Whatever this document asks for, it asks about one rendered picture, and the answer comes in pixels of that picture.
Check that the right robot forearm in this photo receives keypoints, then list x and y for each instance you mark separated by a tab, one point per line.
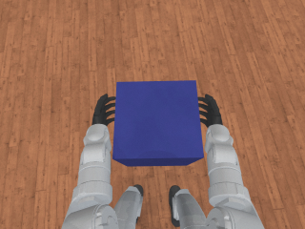
226	184

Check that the left robot shin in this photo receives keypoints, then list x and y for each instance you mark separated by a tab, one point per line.
132	188

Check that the robot right upper arm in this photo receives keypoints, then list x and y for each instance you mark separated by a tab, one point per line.
224	217

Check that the left robot forearm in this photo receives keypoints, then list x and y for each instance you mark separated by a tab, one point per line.
94	174

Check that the right robot hand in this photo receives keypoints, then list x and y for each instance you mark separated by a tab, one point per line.
213	114

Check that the robot left upper arm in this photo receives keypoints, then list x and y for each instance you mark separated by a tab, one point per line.
99	216

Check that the left robot hand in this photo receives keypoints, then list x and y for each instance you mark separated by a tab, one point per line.
100	115

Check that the carton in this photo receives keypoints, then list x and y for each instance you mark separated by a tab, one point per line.
157	123

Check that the robot left thigh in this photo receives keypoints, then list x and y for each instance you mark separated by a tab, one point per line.
127	209

